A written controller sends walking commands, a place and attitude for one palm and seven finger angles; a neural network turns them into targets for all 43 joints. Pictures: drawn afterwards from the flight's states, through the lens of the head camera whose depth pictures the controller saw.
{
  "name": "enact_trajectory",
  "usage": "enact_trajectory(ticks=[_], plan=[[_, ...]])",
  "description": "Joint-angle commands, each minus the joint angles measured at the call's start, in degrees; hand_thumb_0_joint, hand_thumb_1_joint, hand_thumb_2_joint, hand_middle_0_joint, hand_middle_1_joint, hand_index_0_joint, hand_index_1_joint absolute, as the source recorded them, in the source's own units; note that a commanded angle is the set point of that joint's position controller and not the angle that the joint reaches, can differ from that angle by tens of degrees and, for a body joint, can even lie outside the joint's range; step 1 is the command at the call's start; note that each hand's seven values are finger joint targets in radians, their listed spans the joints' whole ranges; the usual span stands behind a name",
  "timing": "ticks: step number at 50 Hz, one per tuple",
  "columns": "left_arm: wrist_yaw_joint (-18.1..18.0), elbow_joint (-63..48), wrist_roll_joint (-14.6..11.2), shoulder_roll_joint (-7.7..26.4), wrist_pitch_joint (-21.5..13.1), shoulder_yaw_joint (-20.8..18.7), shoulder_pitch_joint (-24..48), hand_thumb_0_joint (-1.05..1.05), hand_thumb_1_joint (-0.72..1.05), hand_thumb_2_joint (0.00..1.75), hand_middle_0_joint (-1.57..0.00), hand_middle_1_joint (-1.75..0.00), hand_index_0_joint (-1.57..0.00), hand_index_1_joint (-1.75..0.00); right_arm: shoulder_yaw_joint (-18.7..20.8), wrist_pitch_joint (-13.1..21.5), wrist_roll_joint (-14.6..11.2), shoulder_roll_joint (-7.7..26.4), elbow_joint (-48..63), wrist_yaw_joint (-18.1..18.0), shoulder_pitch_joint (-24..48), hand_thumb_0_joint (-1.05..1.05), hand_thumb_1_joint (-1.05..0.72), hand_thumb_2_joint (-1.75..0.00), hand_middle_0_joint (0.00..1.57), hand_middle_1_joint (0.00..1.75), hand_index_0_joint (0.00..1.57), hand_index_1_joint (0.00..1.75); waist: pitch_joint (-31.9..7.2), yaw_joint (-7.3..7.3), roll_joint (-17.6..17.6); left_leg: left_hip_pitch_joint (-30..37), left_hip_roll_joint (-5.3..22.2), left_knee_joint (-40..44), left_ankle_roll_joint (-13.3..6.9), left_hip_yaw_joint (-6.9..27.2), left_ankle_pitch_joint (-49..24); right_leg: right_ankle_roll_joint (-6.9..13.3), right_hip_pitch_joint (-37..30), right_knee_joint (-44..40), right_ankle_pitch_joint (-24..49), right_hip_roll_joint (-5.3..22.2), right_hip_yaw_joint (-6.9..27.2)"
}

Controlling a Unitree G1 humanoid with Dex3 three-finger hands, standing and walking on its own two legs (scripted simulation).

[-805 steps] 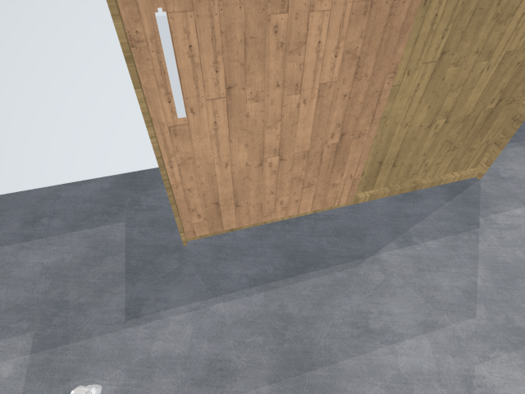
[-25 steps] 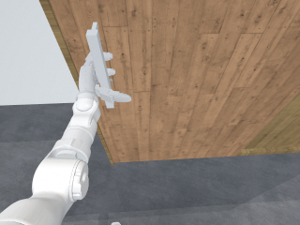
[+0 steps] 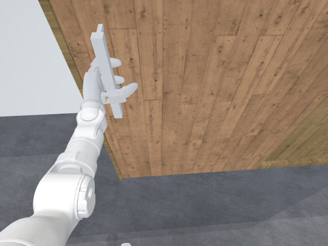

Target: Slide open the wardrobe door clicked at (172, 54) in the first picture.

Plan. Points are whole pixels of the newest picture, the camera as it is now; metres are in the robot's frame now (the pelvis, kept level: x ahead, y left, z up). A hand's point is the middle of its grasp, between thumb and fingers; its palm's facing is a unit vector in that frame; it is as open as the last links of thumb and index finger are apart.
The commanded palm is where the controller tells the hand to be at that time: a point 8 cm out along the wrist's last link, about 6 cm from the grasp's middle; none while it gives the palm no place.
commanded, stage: grip the handle and tug to test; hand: left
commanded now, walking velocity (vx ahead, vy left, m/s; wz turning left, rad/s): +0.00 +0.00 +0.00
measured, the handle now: (110, 77) +0.52 +0.12 +0.11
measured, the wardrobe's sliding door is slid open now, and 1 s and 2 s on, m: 0.00 0.00 0.00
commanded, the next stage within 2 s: tug the door sideways, standing still in 0.96 s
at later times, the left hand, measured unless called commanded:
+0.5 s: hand (118, 86) +0.48 +0.09 +0.12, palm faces +0.05 -1.00 -0.01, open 5.5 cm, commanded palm +0.45 +0.14 +0.12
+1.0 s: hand (118, 86) +0.48 +0.09 +0.12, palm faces +0.04 -1.00 +0.00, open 5.6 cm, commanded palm +0.42 +0.14 +0.12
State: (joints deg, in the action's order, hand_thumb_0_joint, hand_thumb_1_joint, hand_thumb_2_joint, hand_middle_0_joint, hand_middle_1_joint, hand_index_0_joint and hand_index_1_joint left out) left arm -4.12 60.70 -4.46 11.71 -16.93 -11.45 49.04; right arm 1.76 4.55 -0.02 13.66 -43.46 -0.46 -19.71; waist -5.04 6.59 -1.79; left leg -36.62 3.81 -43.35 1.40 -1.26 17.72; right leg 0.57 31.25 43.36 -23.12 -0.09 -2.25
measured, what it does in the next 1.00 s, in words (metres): stands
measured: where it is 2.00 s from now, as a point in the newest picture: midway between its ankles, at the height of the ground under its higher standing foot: outside the picture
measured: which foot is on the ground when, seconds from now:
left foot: down 0.00-1.00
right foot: down 0.00-1.00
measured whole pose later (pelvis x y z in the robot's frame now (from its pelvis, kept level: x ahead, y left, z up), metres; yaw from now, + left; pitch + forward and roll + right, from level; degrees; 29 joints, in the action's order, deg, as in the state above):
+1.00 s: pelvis +0.03 +0.00 +0.01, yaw -1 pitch +10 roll +0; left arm -4.0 41.5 -5.7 9.2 -9.3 -10.4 35.3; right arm 2.5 2.4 -0.9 13.1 -40.0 0.2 -19.2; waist -6.1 5.2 -1.7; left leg -30.1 4.1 -39.2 1.7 -2.8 19.1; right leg 0.7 25.4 39.0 -23.8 -0.5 -0.6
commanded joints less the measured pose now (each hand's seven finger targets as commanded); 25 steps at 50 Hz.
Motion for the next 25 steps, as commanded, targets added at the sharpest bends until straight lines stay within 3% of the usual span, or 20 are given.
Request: enact_trajectory(ticks=[1,3,5,6,7,9,10,11,17,18,20,21,23,25], plan=[[0.7,-12.4,0.3,8.0,-3.8,-0.2,27.5,0.0,0.62,0.78,-0.42,-1.36,-0.42,-1.36,2.5,1.5,-0.2,8.7,5.0,-0.7,-3.4,0.0,-0.9,-0.9,0.2,0.3,0.2,0.3,-20.0,0.81,3.4,17.2,-4.0,2.7,-2.3,1.1,-12.6,-0.3,-3.5,-6.5,22.6,-2.7,0.6],[0.8,-13.0,0.5,7.3,-3.8,0.6,29.7,0.0,0.71,0.82,-0.43,-1.37,-0.43,-1.37,2.4,1.4,-0.2,8.5,4.8,-0.8,-3.4,0.0,-0.9,-0.9,0.2,0.3,0.2,0.3,-19.4,1.39,2.4,17.5,-3.9,2.8,-2.2,1.1,-11.7,-0.4,-2.6,-6.6,21.6,-2.6,0.6],[0.6,-13.8,0.7,7.9,-4.0,-0.1,29.3,0.0,0.81,0.86,-0.44,-1.39,-0.44,-1.39,2.6,1.5,0.0,8.7,4.7,-0.8,-3.8,0.0,-0.9,-0.9,0.2,0.3,0.2,0.3,-21.3,0.75,1.0,18.9,-3.9,2.6,-2.1,1.3,-13.3,-0.2,-2.8,-6.3,22.2,-2.6,0.5],[0.7,-13.3,0.4,5.8,-3.8,1.3,28.0,0.0,0.85,0.88,-0.44,-1.39,-0.44,-1.39,2.5,1.5,-0.2,8.4,5.0,-0.6,-3.3,0.0,-0.9,-0.9,0.2,0.3,0.2,0.3,-20.6,0.78,0.6,19.3,-3.9,2.6,-2.1,1.3,-13.5,-0.2,-2.3,-6.4,22.1,-2.7,0.4],[0.6,-14.3,0.2,6.5,-3.9,0.6,28.7,0.0,0.9,0.9,-0.45,-1.4,-0.45,-1.4,2.6,1.6,-0.2,8.4,4.9,-0.6,-3.5,0.0,-0.9,-0.9,0.2,0.3,0.2,0.3,-21.1,1.0,1.1,19.4,-3.9,2.3,-2.2,1.2,-14.0,-0.3,-2.3,-6.3,22.8,-2.7,0.4],[0.7,-13.4,0.2,6.3,-3.6,0.9,28.9,0.0,0.9,0.9,-0.45,-1.4,-0.45,-1.4,2.5,1.5,-0.1,8.6,4.8,-0.6,-3.6,0.0,-0.9,-0.9,0.2,0.3,0.2,0.3,-20.3,1.45,3.1,18.3,-3.9,2.5,-2.3,1.1,-13.3,-0.5,-2.7,-6.6,22.9,-2.7,0.4],[0.7,-13.5,0.5,8.0,-3.7,-0.2,28.9,0.0,0.9,0.9,-0.45,-1.4,-0.45,-1.4,2.6,1.4,0.0,8.7,4.6,-0.8,-3.8,0.0,-0.9,-0.9,0.2,0.3,0.2,0.3,-20.9,0.88,2.4,18.4,-4.0,2.4,-2.3,1.1,-13.6,-0.4,-3.2,-6.5,23.1,-2.6,0.7],[0.9,-13.3,0.5,6.8,-3.5,0.9,28.5,0.0,0.9,0.9,-0.45,-1.4,-0.45,-1.4,2.5,1.4,-0.2,8.5,4.7,-0.7,-3.5,0.0,-0.9,-0.9,0.2,0.3,0.2,0.3,-20.7,1.01,1.4,18.7,-3.9,2.5,-2.2,1.1,-13.9,-0.3,-2.9,-6.3,23.3,-2.6,0.6],[0.9,-14.5,0.5,7.7,-3.3,-0.2,26.1,0.0,0.9,0.9,-0.45,-1.4,-0.45,-1.4,2.6,1.1,-0.3,8.4,5.2,-0.6,-3.2,0.0,-0.9,-0.9,0.2,0.3,0.2,0.3,-21.3,0.17,2.3,18.8,-4.0,2.4,-2.2,0.9,-15.6,-0.3,-4.5,-6.1,25.7,-2.6,0.6],[1.0,-15.1,0.4,7.0,-3.4,0.4,27.0,0.0,0.9,0.9,-0.45,-1.4,-0.45,-1.4,2.6,1.1,-0.2,8.3,5.2,-0.6,-3.1,0.0,-0.9,-0.9,0.2,0.3,0.2,0.3,-21.4,0.71,2.3,19.0,-4.0,2.3,-2.3,0.8,-15.7,-0.4,-4.4,-6.3,26.0,-2.6,0.6],[1.0,-15.6,0.5,6.2,-3.3,1.1,26.0,0.0,0.9,0.9,-0.45,-1.4,-0.45,-1.4,2.7,1.0,-0.2,8.3,5.4,-0.6,-3.2,0.0,-0.9,-0.9,0.2,0.3,0.2,0.3,-21.4,0.33,2.0,19.5,-4.0,2.4,-2.2,1.0,-15.9,-0.2,-4.4,-6.1,25.6,-2.7,0.5],[1.0,-16.1,0.4,5.0,-3.4,2.1,26.9,0.0,0.9,0.9,-0.45,-1.4,-0.45,-1.4,2.6,1.1,-0.3,8.1,5.4,-0.6,-2.8,0.0,-0.9,-0.9,0.2,0.3,0.2,0.3,-21.1,0.97,1.6,20.0,-4.0,2.3,-2.3,0.9,-16.0,-0.3,-3.5,-6.3,25.6,-2.7,0.5],[0.8,-15.5,0.3,7.6,-3.2,-0.1,25.9,0.0,0.9,0.9,-0.45,-1.4,-0.45,-1.4,2.6,1.0,-0.2,8.4,5.3,-0.5,-3.2,0.0,-0.9,-0.9,0.2,0.3,0.2,0.3,-21.2,0.3,2.7,19.0,-4.0,2.3,-2.3,1.0,-16.2,-0.3,-4.7,-6.1,26.5,-2.7,0.6],[1.0,-15.8,0.6,7.3,-3.0,0.3,25.7,0.0,0.9,0.9,-0.45,-1.4,-0.45,-1.4,2.7,0.9,-0.3,8.4,5.5,-0.6,-3.1,0.0,-0.9,-0.9,0.2,0.3,0.2,0.3,-21.3,0.24,3.0,19.1,-4.1,2.3,-2.4,0.9,-16.7,-0.3,-5.2,-6.1,26.9,-2.6,0.6]])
